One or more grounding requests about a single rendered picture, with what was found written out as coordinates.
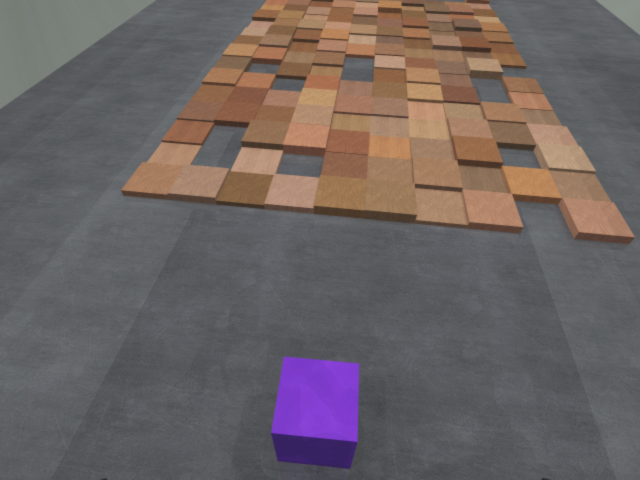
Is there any carton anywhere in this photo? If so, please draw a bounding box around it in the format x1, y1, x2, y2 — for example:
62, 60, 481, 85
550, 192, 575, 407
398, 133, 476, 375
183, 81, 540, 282
271, 357, 359, 469

